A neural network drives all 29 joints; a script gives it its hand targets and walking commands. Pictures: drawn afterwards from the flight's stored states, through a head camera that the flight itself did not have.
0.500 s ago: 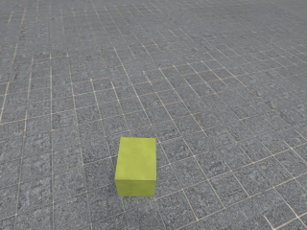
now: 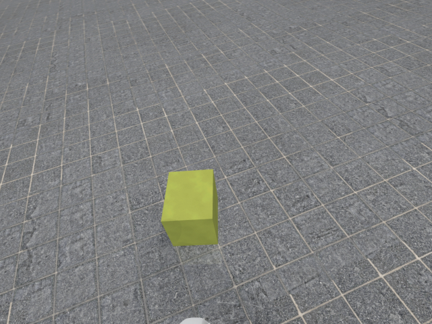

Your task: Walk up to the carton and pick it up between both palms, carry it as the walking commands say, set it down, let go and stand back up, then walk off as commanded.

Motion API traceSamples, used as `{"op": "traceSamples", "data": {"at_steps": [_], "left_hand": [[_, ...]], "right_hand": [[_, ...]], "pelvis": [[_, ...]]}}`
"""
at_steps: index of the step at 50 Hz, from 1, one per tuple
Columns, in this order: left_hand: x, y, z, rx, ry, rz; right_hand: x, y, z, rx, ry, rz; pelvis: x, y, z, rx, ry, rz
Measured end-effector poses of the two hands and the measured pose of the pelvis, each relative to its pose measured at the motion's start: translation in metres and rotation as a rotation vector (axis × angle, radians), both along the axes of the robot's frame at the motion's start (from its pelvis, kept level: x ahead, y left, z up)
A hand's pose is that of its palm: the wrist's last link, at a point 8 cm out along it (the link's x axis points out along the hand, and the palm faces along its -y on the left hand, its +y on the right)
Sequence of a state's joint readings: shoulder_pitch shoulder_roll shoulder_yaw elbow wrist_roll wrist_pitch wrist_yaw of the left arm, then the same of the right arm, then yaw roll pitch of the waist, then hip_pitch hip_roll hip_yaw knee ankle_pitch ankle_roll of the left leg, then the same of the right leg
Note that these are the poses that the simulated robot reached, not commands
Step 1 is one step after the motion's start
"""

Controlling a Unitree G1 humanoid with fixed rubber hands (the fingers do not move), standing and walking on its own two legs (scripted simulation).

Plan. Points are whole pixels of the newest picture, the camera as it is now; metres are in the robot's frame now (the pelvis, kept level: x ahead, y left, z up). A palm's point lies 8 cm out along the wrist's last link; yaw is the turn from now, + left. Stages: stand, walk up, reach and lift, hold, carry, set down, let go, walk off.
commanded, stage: walk off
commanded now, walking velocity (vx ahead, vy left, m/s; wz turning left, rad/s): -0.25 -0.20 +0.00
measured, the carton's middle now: (193, 207) +0.79 +0.22 -0.64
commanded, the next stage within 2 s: stand in 1.00 s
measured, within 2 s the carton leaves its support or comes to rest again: neither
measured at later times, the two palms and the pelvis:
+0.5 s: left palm out of the picture -0.12 +0.19 -0.16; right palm out of the picture -0.13 -0.31 -0.11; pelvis -0.14 -0.06 +0.00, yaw -1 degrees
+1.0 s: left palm out of the picture -0.21 +0.04 -0.12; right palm out of the picture -0.27 -0.43 -0.14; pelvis -0.28 -0.17 +0.00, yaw +1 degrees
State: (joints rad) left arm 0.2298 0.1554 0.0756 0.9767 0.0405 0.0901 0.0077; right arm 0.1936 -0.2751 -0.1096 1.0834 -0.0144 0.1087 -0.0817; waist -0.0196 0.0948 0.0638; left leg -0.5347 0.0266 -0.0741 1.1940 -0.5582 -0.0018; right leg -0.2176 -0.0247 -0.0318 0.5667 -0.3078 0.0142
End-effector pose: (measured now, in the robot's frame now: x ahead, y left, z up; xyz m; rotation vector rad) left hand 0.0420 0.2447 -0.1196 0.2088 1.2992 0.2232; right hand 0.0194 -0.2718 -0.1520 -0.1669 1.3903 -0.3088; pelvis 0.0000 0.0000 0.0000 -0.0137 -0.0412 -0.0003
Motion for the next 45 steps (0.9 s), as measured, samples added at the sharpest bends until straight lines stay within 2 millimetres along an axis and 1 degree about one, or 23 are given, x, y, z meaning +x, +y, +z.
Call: {"op": "traceSamples", "data": {"at_steps": [4, 7, 10, 12, 17, 20, 23, 25, 27, 29, 31, 33, 36, 38, 39, 42, 45], "left_hand": [[-0.016, -0.032, -0.005, -0.045, -0.007, -0.007], [-0.024, -0.051, -0.015, -0.089, -0.034, -0.011], [-0.039, -0.064, -0.03, -0.141, -0.05, 0.009], [-0.056, -0.07, -0.04, -0.17, -0.033, 0.024], [-0.107, -0.072, -0.044, -0.198, 0.063, 0.018], [-0.134, -0.068, -0.044, -0.188, 0.103, 0.014], [-0.155, -0.062, -0.043, -0.145, 0.134, 0.018], [-0.164, -0.06, -0.042, -0.119, 0.141, 0.019], [-0.168, -0.058, -0.039, -0.09, 0.136, 0.017], [-0.168, -0.06, -0.036, -0.059, 0.121, 0.006], [-0.166, -0.066, -0.03, -0.032, 0.089, -0.003], [-0.162, -0.076, -0.025, -0.011, 0.052, -0.019], [-0.163, -0.097, -0.017, 0.011, -0.004, -0.049], [-0.173, -0.116, -0.007, 0.014, -0.018, -0.056], [-0.18, -0.124, -0.002, 0.012, -0.028, -0.058], [-0.2, -0.15, 0.007, 0.0, -0.059, -0.057], [-0.219, -0.172, 0.007, -0.019, -0.06, -0.049]], "right_hand": [[-0.019, -0.013, 0.008, -0.004, -0.013, 0.009], [-0.034, -0.018, 0.015, -0.018, -0.016, 0.029], [-0.049, -0.017, 0.021, -0.038, -0.018, 0.048], [-0.062, -0.013, 0.028, -0.045, -0.025, 0.05], [-0.105, -0.014, 0.042, -0.054, -0.005, 0.043], [-0.127, -0.019, 0.044, -0.052, 0.011, 0.03], [-0.142, -0.027, 0.042, -0.051, 0.003, 0.025], [-0.15, -0.034, 0.041, -0.049, -0.013, 0.021], [-0.157, -0.041, 0.038, -0.041, -0.033, 0.019], [-0.166, -0.05, 0.034, -0.031, -0.048, 0.016], [-0.177, -0.06, 0.027, -0.022, -0.054, 0.012], [-0.191, -0.073, 0.02, -0.008, -0.048, 0.01], [-0.214, -0.097, 0.003, 0.018, -0.038, -0.014], [-0.232, -0.112, -0.005, 0.037, -0.021, -0.024], [-0.242, -0.118, -0.006, 0.043, -0.007, -0.027], [-0.264, -0.135, -0.001, 0.046, 0.038, -0.034], [-0.279, -0.149, 0.003, 0.042, 0.044, -0.032]], "pelvis": [[-0.022, -0.014, 0.003, -0.003, 0.014, 0.005], [-0.04, -0.022, 0.002, -0.024, 0.026, 0.015], [-0.059, -0.028, -0.002, -0.056, 0.031, 0.032], [-0.071, -0.033, -0.002, -0.047, 0.022, 0.028], [-0.097, -0.043, 0.006, -0.056, 0.016, -0.005], [-0.112, -0.049, 0.007, -0.059, 0.016, -0.013], [-0.127, -0.056, 0.006, -0.059, 0.018, -0.021], [-0.138, -0.063, 0.005, -0.058, 0.023, -0.025], [-0.15, -0.07, 0.003, -0.053, 0.026, -0.031], [-0.162, -0.079, 0.002, -0.045, 0.027, -0.029], [-0.174, -0.089, 0.0, -0.035, 0.027, -0.033], [-0.187, -0.1, -0.002, -0.021, 0.023, -0.039], [-0.207, -0.12, -0.008, 0.005, 0.021, -0.045], [-0.22, -0.13, -0.007, -0.037, -0.003, -0.015], [-0.225, -0.135, -0.004, -0.035, -0.005, -0.004], [-0.239, -0.149, 0.003, 0.0, -0.004, -0.007], [-0.255, -0.159, 0.006, 0.006, 0.004, 0.005]]}}
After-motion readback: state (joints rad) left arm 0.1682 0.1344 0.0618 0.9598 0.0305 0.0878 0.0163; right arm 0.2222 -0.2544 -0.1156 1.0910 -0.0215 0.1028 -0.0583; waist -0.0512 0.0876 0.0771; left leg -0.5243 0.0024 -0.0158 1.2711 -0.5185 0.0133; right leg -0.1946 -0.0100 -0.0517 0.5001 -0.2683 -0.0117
